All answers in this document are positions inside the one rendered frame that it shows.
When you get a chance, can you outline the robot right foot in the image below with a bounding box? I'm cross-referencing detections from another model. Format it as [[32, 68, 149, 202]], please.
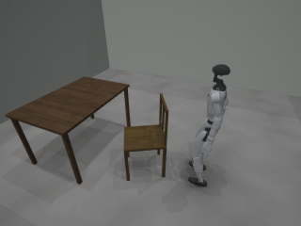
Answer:
[[189, 161, 206, 170]]

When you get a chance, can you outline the robot left forearm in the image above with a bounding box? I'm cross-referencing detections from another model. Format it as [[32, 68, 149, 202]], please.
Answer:
[[206, 118, 221, 144]]

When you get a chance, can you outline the robot left upper arm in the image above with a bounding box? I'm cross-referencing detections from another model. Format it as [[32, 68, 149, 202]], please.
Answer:
[[210, 91, 223, 122]]

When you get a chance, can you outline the chair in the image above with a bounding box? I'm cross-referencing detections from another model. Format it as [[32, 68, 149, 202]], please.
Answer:
[[123, 93, 168, 181]]

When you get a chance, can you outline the robot left shin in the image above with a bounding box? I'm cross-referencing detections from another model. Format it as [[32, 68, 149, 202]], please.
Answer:
[[191, 157, 203, 183]]

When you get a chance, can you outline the robot left hand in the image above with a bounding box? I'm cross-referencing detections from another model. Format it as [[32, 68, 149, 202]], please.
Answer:
[[200, 141, 213, 156]]

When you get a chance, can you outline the robot right upper arm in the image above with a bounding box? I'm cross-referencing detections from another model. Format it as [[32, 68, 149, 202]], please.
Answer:
[[223, 82, 229, 107]]

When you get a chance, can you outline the table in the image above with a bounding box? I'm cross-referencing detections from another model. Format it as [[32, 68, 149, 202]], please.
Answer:
[[5, 76, 131, 185]]

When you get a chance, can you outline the robot right forearm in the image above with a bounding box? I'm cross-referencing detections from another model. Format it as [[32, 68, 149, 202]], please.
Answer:
[[222, 106, 227, 116]]

